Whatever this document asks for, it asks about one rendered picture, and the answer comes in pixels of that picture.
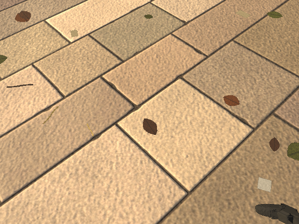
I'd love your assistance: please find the right robot hand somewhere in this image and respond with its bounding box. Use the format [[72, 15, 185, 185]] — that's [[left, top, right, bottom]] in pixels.
[[255, 203, 299, 224]]

